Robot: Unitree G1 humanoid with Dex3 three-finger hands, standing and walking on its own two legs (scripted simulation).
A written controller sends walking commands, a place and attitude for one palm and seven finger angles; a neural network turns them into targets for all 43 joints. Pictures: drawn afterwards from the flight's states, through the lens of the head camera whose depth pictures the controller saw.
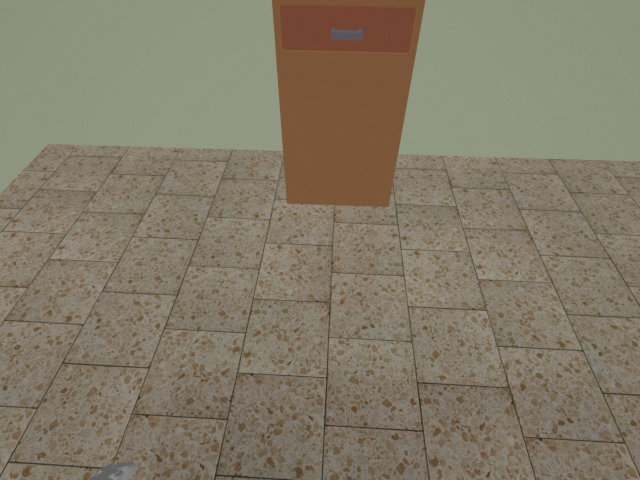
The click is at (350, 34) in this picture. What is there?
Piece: drawer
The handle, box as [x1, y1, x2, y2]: [331, 28, 362, 40]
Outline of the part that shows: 331,30 331,39 361,40 362,38 362,31 360,29 335,30 334,28 332,28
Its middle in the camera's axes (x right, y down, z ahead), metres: +0.08 -0.69 +1.29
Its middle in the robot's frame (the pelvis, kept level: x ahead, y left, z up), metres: +1.44 -0.02 +0.03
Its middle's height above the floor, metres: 0.79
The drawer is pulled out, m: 0.00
